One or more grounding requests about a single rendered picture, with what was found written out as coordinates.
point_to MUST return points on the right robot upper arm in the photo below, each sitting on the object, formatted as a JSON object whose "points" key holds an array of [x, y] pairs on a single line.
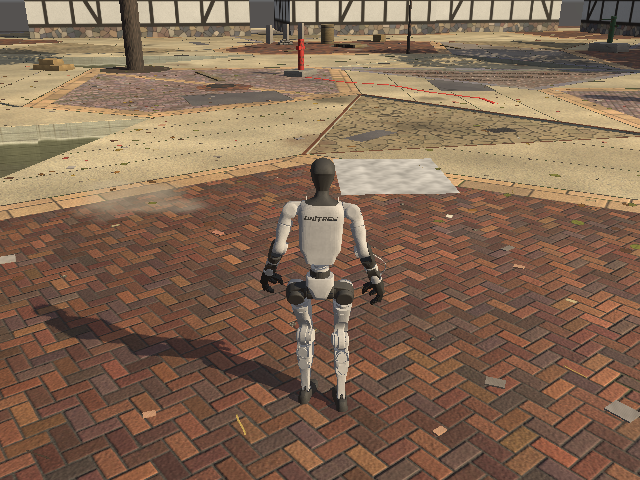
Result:
{"points": [[353, 213]]}

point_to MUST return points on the left robot upper arm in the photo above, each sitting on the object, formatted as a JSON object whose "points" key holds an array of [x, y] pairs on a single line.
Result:
{"points": [[290, 210]]}

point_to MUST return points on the left robot forearm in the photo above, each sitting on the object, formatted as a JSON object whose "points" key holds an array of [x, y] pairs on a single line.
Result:
{"points": [[272, 261]]}

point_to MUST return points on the right robot hand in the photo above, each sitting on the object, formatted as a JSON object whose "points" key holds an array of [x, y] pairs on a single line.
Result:
{"points": [[377, 288]]}

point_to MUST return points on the robot left foot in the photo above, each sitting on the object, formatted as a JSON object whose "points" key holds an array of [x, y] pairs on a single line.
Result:
{"points": [[304, 396]]}

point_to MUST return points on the left robot hand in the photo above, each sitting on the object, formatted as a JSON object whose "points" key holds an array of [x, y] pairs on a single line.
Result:
{"points": [[273, 279]]}

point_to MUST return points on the right robot forearm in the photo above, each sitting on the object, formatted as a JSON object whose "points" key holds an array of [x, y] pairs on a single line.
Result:
{"points": [[371, 267]]}

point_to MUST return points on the robot left shin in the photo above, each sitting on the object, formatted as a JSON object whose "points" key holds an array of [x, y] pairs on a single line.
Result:
{"points": [[305, 359]]}

